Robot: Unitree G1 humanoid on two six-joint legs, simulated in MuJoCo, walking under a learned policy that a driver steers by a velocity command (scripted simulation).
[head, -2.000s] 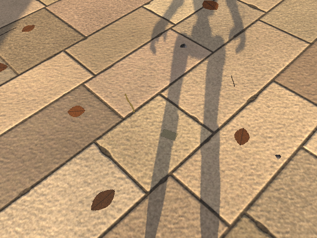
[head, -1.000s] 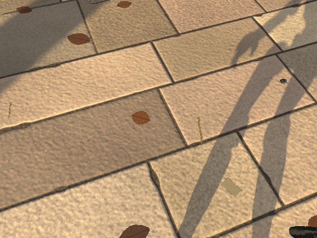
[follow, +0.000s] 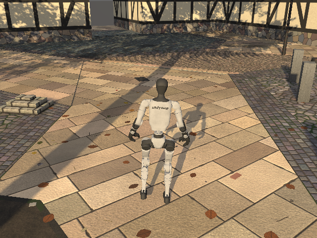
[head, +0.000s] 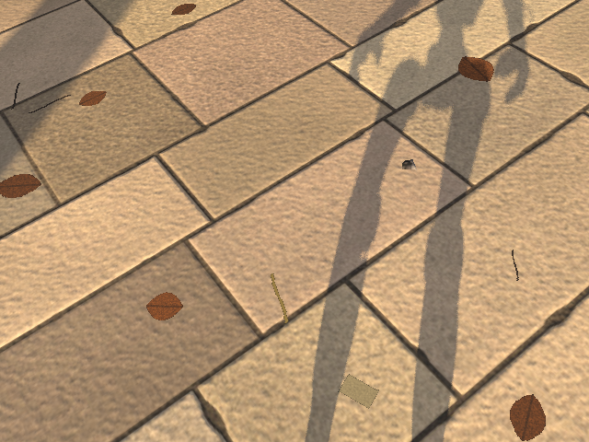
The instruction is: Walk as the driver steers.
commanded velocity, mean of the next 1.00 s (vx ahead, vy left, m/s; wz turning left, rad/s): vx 0.36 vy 0.00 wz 0.13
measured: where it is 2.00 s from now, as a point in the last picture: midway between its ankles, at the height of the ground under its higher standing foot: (250, 280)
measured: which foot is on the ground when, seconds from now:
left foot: up 0.00-0.48, down 0.50-1.00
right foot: down 0.00-0.52, up 0.54-1.00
